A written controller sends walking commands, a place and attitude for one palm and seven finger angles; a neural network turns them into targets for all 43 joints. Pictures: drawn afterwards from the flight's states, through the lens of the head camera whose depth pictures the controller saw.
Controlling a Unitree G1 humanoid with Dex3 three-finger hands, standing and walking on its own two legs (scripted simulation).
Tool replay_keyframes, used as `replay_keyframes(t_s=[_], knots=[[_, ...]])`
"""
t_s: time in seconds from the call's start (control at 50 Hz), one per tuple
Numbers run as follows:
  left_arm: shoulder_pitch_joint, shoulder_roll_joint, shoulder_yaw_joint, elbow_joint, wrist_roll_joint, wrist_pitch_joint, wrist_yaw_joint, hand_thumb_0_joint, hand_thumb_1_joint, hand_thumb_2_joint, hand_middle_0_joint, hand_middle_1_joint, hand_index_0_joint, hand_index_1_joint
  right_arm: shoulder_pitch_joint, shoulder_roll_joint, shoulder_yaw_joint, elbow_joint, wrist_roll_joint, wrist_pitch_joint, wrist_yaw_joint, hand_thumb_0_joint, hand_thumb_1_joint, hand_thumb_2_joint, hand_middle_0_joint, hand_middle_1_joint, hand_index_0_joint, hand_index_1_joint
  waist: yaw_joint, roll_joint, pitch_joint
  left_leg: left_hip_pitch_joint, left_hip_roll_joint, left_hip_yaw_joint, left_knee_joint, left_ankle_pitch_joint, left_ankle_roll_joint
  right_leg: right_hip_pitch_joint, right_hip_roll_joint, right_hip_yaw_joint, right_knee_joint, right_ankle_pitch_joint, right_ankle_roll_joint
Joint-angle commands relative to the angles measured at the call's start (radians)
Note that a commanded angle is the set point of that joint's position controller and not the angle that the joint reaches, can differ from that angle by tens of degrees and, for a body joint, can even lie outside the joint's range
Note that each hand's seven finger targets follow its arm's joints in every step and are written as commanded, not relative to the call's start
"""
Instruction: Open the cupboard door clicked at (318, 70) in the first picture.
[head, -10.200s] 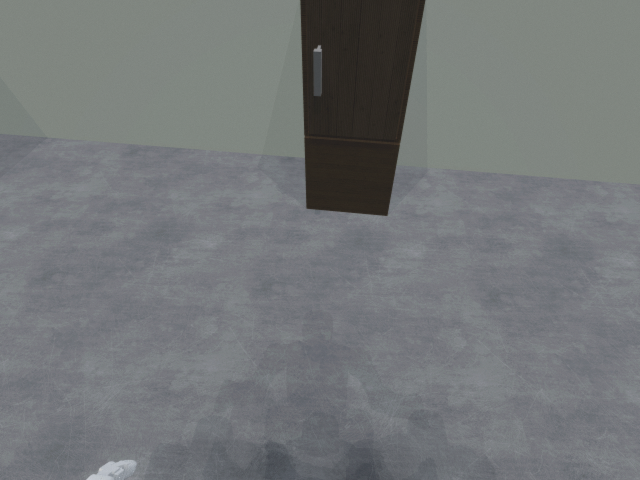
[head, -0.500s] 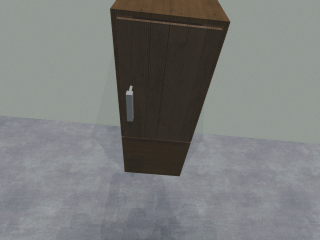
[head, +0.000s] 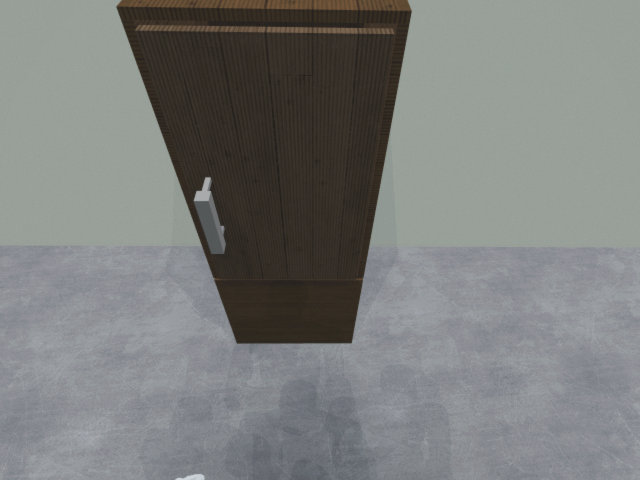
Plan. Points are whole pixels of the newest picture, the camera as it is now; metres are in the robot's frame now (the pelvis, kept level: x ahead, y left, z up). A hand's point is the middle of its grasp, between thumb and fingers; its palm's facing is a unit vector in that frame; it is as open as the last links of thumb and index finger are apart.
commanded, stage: come to a stop and stand still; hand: left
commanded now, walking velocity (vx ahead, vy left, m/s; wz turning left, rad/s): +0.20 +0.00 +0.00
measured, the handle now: (213, 216) +0.58 +0.21 -0.08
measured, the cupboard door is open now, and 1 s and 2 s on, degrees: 0 0 0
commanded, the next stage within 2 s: look again from close up in 1.22 s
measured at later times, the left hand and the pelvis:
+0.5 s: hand out of the picture +0.09 +0.19 -0.18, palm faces +0.06 -0.98 -0.21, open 7.4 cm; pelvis +0.07 +0.00 +0.00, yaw -1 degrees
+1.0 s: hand out of the picture +0.07 +0.15 -0.18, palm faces +0.08 -0.98 -0.17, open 7.3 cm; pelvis +0.03 -0.03 +0.00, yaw +1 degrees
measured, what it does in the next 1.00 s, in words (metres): steps on the spot: left foot, then right foot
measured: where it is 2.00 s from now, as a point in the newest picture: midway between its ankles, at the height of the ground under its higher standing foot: outside the picture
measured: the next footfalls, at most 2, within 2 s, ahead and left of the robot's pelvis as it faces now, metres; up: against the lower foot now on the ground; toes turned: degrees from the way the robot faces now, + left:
left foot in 0.24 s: +0.17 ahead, +0.11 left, +0.00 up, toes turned +8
right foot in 0.64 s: +0.09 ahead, -0.15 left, +0.00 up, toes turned -4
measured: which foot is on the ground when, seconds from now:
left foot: up 0.00-0.22, down 0.24-0.64, up 0.66-0.90, down 0.92-1.00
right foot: down 0.00-0.28, up 0.30-0.62, down 0.64-1.00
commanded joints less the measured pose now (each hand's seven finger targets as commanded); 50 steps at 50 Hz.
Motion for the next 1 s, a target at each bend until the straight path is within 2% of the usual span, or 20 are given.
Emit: replay_keyframes(t_s=[0.0, 0.1, 0.2, 0.24, 0.26, 0.28, 0.32, 0.38, 0.46, 0.56, 0.58, 0.62, 0.64, 0.68, 0.74, 0.82, 0.86, 0.9, 0.92, 0.98], knots=[[0.216, 0.135, 0.025, 0.038, 0.007, 0.006, 0.024, 0.000, 0.900, 0.900, -0.200, -0.300, -0.200, -0.300, -0.103, -0.068, -0.022, -0.114, 0.001, -0.017, 0.018, 0.000, -0.900, -0.900, 0.200, 0.300, 0.200, 0.300, 0.090, -0.152, 0.111, -0.410, 0.080, -0.014, 0.339, 0.040, -0.007, 0.142, -0.324, 0.361, -0.349, -0.106, -0.165], [0.165, 0.102, 0.011, 0.000, 0.020, -0.019, 0.025, 0.000, 0.900, 0.900, -0.200, -0.300, -0.200, -0.300, -0.096, -0.011, -0.016, -0.134, 0.003, -0.007, 0.029, 0.000, -0.900, -0.900, 0.200, 0.300, 0.200, 0.300, 0.034, -0.084, 0.086, -0.242, 0.075, 0.019, 0.121, 0.145, -0.043, 0.015, -0.251, 0.129, -0.278, 0.403, -0.137], [0.160, 0.160, 0.008, -0.004, 0.011, 0.015, 0.038, 0.000, 0.900, 0.900, -0.200, -0.300, -0.200, -0.300, -0.093, -0.076, -0.010, -0.141, 0.013, -0.009, 0.011, 0.000, -0.900, -0.900, 0.200, 0.300, 0.200, 0.300, 0.026, -0.124, -0.022, 0.007, -0.002, 0.069, -0.250, 0.478, -0.047, 0.088, -0.168, 0.071, -0.017, 0.738, -0.058], [0.207, 0.138, 0.003, -0.032, -0.001, 0.033, 0.043, 0.000, 0.900, 0.900, -0.200, -0.300, -0.200, -0.300, -0.057, -0.199, -0.037, -0.166, 0.010, -0.007, -0.002, 0.000, -0.900, -0.900, 0.200, 0.300, 0.200, 0.300, 0.017, 0.073, -0.114, 0.269, 0.193, -0.084, -0.208, 1.172, 0.057, -0.094, -0.087, 0.029, 0.142, 0.403, 0.028], [0.239, 0.115, -0.003, -0.037, -0.005, 0.041, 0.050, 0.000, 0.900, 0.900, -0.200, -0.300, -0.200, -0.300, -0.033, -0.241, -0.049, -0.166, 0.016, 0.000, -0.004, 0.000, -0.900, -0.900, 0.200, 0.300, 0.200, 0.300, 0.013, 0.181, -0.164, 0.305, 0.315, -0.177, -0.247, 1.408, 0.148, -0.110, -0.030, 0.031, 0.272, -0.110, 0.045], [0.247, 0.126, -0.003, -0.029, -0.005, 0.053, 0.053, 0.000, 0.900, 0.900, -0.200, -0.300, -0.200, -0.300, -0.083, -0.257, -0.044, -0.171, 0.021, 0.002, -0.016, 0.000, -0.900, -0.900, 0.200, 0.300, 0.200, 0.300, 0.029, 0.287, -0.147, 0.251, 0.367, -0.221, -0.303, 1.505, 0.214, -0.122, -0.016, 0.096, 0.442, -0.380, 0.056], [0.183, 0.136, 0.009, -0.034, 0.000, 0.070, 0.051, 0.000, 0.900, 0.900, -0.200, -0.300, -0.200, -0.300, -0.171, -0.230, -0.044, -0.200, 0.012, 0.009, -0.022, 0.000, -0.900, -0.900, 0.200, 0.300, 0.200, 0.300, 0.027, 0.141, -0.071, 0.137, 0.341, -0.168, -0.340, 1.241, 0.218, -0.151, -0.033, 0.160, 0.546, -0.347, 0.048], [0.204, 0.122, 0.015, -0.040, 0.007, 0.077, 0.042, 0.000, 0.900, 0.900, -0.200, -0.300, -0.200, -0.300, -0.265, -0.234, -0.052, -0.237, 0.008, 0.018, -0.020, 0.000, -0.900, -0.900, 0.200, 0.300, 0.200, 0.300, 0.052, 0.062, -0.123, 0.190, 0.305, -0.108, -0.316, 1.085, 0.194, -0.216, -0.019, 0.147, 0.573, -0.265, 0.059], [0.215, 0.107, 0.026, -0.063, 0.007, 0.093, 0.034, 0.000, 0.900, 0.900, -0.200, -0.300, -0.200, -0.300, -0.325, -0.228, -0.062, -0.261, 0.005, 0.020, -0.012, 0.000, -0.900, -0.900, 0.200, 0.300, 0.200, 0.300, 0.066, 0.107, -0.147, 0.071, 0.293, -0.092, -0.348, 0.821, 0.173, -0.148, -0.026, 0.141, 0.503, -0.200, 0.060], [0.293, 0.096, 0.021, -0.059, 0.015, 0.079, 0.030, 0.000, 0.900, 0.900, -0.200, -0.300, -0.200, -0.300, -0.361, -0.223, -0.069, -0.270, 0.003, 0.035, 0.006, 0.000, -0.900, -0.900, 0.200, 0.300, 0.200, 0.300, 0.100, 0.125, -0.110, -0.088, 0.245, -0.098, -0.322, 0.366, 0.110, 0.050, -0.028, 0.076, 0.116, -0.047, 0.049], [0.316, 0.122, 0.022, -0.052, 0.023, 0.071, 0.031, 0.000, 0.900, 0.900, -0.200, -0.300, -0.200, -0.300, -0.350, -0.205, -0.067, -0.271, 0.008, 0.040, 0.011, 0.000, -0.900, -0.900, 0.200, 0.300, 0.200, 0.300, 0.113, 0.029, -0.082, -0.143, 0.186, -0.066, -0.255, 0.257, 0.070, 0.095, -0.031, 0.072, -0.020, 0.047, 0.054], [0.208, 0.250, 0.027, -0.100, 0.036, 0.057, 0.033, 0.000, 0.900, 0.900, -0.200, -0.300, -0.200, -0.300, -0.317, -0.089, -0.052, -0.298, 0.018, 0.055, 0.020, 0.000, -0.900, -0.900, 0.200, 0.300, 0.200, 0.300, 0.077, -0.396, 0.025, -0.253, -0.029, 0.018, 0.089, -0.073, -0.040, -0.091, -0.341, 0.459, -0.281, 0.079, -0.068], [0.161, 0.252, 0.023, -0.126, 0.029, 0.059, 0.033, 0.000, 0.900, 0.900, -0.200, -0.300, -0.200, -0.300, -0.338, -0.126, -0.058, -0.299, 0.014, 0.069, 0.019, 0.000, -0.900, -0.900, 0.200, 0.300, 0.200, 0.300, 0.087, -0.305, 0.020, -0.178, -0.013, -0.073, 0.226, -0.066, -0.029, -0.227, -0.368, 0.441, -0.313, -0.060, -0.132], [0.061, 0.228, 0.031, -0.147, 0.030, 0.059, 0.036, 0.000, 0.900, 0.900, -0.200, -0.300, -0.200, -0.300, -0.304, -0.124, -0.059, -0.272, 0.009, 0.076, 0.027, 0.000, -0.900, -0.900, 0.200, 0.300, 0.200, 0.300, 0.042, -0.254, 0.056, -0.188, -0.014, -0.086, 0.343, 0.040, -0.020, -0.287, -0.276, 0.380, -0.331, -0.206, -0.107], [0.074, 0.197, 0.020, -0.135, 0.023, 0.045, 0.030, 0.000, 0.900, 0.900, -0.200, -0.300, -0.200, -0.300, -0.232, -0.128, -0.050, -0.228, 0.009, 0.049, 0.027, 0.000, -0.900, -0.900, 0.200, 0.300, 0.200, 0.300, 0.037, -0.173, 0.026, -0.203, -0.010, -0.053, 0.284, 0.096, -0.036, -0.118, -0.212, 0.248, -0.234, 0.081, -0.103], [0.180, 0.214, 0.024, -0.084, 0.022, 0.041, 0.035, 0.000, 0.900, 0.900, -0.200, -0.300, -0.200, -0.300, -0.237, -0.091, -0.029, -0.221, 0.019, 0.026, 0.015, 0.000, -0.900, -0.900, 0.200, 0.300, 0.200, 0.300, 0.087, -0.147, -0.054, -0.132, -0.004, -0.013, -0.073, 0.025, -0.049, 0.085, -0.245, 0.267, -0.140, 0.350, -0.143], [0.165, 0.206, 0.021, -0.058, 0.007, 0.041, 0.033, 0.000, 0.900, 0.900, -0.200, -0.300, -0.200, -0.300, -0.155, -0.077, -0.018, -0.180, 0.020, 0.014, 0.007, 0.000, -0.900, -0.900, 0.200, 0.300, 0.200, 0.300, 0.058, -0.112, -0.091, 0.024, -0.006, -0.015, -0.331, 0.200, -0.044, 0.068, -0.215, 0.246, -0.084, 0.335, -0.098], [0.189, 0.136, 0.008, -0.056, -0.009, 0.046, 0.026, 0.000, 0.900, 0.900, -0.200, -0.300, -0.200, -0.300, -0.139, -0.145, -0.020, -0.166, 0.012, -0.009, -0.001, 0.000, -0.900, -0.900, 0.200, 0.300, 0.200, 0.300, 0.084, 0.102, -0.095, 0.089, 0.140, -0.186, -0.404, 0.484, 0.019, 0.002, -0.095, 0.154, -0.028, 0.188, -0.003], [0.180, 0.119, -0.001, -0.044, -0.006, 0.047, 0.026, 0.000, 0.900, 0.900, -0.200, -0.300, -0.200, -0.300, -0.184, -0.170, -0.017, -0.171, 0.008, -0.008, -0.003, 0.000, -0.900, -0.900, 0.200, 0.300, 0.200, 0.300, 0.105, 0.126, -0.077, 0.016, 0.188, -0.194, -0.401, 0.517, 0.044, 0.046, -0.080, 0.119, -0.062, 0.112, 0.021], [0.139, 0.127, -0.009, -0.001, 0.001, 0.054, 0.026, 0.000, 0.900, 0.900, -0.200, -0.300, -0.200, -0.300, -0.173, -0.142, -0.004, -0.137, 0.014, -0.013, -0.011, 0.000, -0.900, -0.900, 0.200, 0.300, 0.200, 0.300, 0.092, 0.146, -0.021, -0.034, 0.134, -0.153, -0.441, 0.479, 0.028, 0.105, -0.073, 0.096, -0.067, 0.131, 0.034]])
